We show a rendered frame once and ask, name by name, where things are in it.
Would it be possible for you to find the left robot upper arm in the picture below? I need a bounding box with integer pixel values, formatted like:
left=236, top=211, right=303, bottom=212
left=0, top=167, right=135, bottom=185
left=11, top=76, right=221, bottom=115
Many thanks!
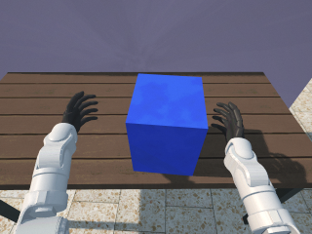
left=17, top=216, right=70, bottom=234

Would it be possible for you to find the carton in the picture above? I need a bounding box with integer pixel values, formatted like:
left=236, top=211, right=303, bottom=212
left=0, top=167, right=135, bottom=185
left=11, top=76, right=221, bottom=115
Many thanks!
left=125, top=73, right=209, bottom=176

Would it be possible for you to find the robot right forearm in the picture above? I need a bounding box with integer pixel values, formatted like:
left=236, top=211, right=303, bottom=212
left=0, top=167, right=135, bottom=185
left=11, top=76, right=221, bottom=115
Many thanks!
left=223, top=137, right=301, bottom=234

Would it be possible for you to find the robot left forearm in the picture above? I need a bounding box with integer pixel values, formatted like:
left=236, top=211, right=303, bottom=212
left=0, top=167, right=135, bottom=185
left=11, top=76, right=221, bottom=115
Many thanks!
left=13, top=123, right=78, bottom=234

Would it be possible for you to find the table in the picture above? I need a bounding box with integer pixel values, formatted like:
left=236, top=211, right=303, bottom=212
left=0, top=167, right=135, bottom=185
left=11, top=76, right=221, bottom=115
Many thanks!
left=0, top=71, right=312, bottom=225

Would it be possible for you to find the right robot hand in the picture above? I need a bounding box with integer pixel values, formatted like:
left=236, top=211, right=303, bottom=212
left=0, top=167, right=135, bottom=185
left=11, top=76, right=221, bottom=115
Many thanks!
left=211, top=101, right=245, bottom=143

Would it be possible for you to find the left robot hand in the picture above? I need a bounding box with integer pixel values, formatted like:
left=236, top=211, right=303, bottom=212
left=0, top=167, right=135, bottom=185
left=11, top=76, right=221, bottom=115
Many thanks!
left=61, top=91, right=98, bottom=133

